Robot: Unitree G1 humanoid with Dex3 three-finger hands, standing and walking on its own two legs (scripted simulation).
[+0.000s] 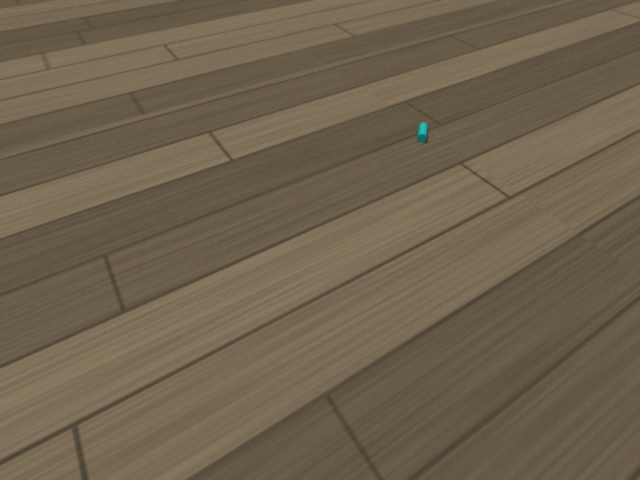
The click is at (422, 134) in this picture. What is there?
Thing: lying can
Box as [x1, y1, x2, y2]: [417, 122, 427, 142]
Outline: 424,122 420,123 418,127 417,139 420,142 426,139 427,124
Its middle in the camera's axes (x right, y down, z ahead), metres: +0.58 -0.65 +2.23
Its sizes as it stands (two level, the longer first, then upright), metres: 0.127 0.054 0.054
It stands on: the floor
